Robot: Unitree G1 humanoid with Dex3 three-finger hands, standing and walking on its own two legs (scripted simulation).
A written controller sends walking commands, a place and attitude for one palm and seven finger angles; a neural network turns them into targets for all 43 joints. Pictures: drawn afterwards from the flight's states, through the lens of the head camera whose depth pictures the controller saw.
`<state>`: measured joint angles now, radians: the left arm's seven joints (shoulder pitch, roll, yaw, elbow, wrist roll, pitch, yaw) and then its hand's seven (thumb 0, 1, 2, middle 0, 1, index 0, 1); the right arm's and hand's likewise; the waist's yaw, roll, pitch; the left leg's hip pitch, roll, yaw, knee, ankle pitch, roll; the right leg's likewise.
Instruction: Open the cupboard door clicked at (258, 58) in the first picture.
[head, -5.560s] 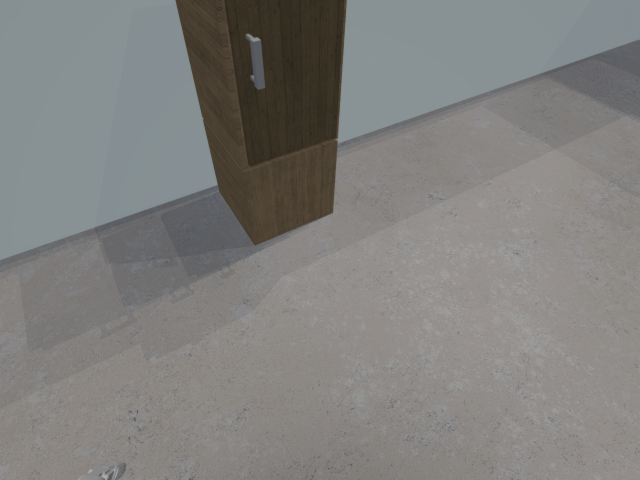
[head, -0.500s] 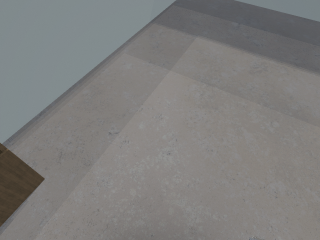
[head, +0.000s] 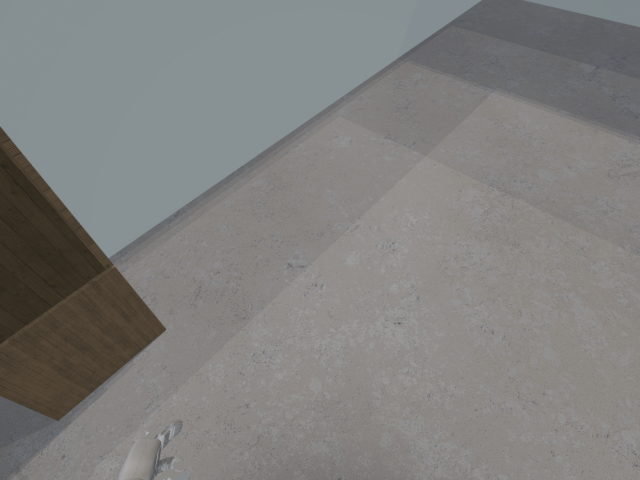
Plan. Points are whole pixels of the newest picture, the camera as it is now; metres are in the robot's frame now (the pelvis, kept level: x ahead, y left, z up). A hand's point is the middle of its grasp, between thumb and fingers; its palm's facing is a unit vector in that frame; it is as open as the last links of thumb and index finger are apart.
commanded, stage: turn to face it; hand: left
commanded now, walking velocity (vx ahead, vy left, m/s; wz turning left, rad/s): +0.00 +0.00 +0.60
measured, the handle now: out of the picture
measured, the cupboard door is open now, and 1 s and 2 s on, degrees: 0 0 0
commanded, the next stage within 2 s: take the last steps up to it in 1.18 s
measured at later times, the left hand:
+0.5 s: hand out of the picture -0.06 +0.25 -0.18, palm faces +0.36 -0.89 -0.28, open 7.4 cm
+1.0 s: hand out of the picture -0.02 +0.21 -0.13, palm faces +0.57 -0.77 -0.29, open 7.4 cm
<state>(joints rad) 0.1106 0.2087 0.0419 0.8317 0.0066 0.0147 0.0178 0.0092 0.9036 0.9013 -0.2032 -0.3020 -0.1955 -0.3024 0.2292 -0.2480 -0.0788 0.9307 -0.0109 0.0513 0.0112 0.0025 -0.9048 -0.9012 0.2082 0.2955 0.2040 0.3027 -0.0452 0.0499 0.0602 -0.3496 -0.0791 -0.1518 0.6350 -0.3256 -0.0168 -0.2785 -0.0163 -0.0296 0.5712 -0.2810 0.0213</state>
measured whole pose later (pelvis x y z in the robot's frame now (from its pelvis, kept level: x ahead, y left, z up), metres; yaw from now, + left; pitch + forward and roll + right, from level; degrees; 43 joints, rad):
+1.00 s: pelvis +0.00 -0.01 +0.01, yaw +36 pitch -1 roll +1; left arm 0.19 0.18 0.02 0.84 0.02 0.01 0.02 0.01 0.90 0.90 -0.21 -0.30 -0.20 -0.30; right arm 0.21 -0.27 -0.09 0.94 -0.02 0.08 0.02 0.00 -0.91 -0.90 0.21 0.29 0.20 0.30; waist -0.03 0.06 0.06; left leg -0.49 -0.05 -0.06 1.09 -0.42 -0.04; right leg -0.25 -0.06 -0.09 0.55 -0.28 -0.01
